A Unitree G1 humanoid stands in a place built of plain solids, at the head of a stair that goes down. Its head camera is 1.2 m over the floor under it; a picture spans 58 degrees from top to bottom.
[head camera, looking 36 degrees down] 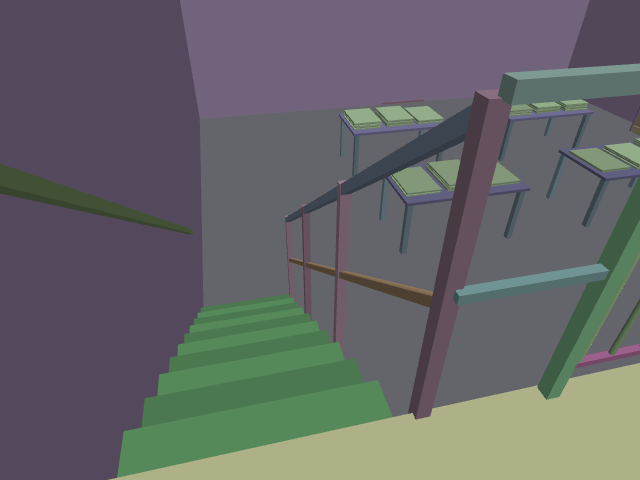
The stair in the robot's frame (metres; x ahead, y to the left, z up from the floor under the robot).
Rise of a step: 0.19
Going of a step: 0.27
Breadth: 0.91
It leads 13 degrees to the left of straight ahead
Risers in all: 11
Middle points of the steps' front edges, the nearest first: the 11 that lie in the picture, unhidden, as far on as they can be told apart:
0.65 0.16 0.00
0.91 0.22 -0.19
1.17 0.28 -0.39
1.43 0.34 -0.58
1.69 0.40 -0.78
1.95 0.46 -0.97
2.22 0.52 -1.16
2.48 0.59 -1.36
2.74 0.65 -1.55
3.00 0.71 -1.75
3.26 0.77 -1.94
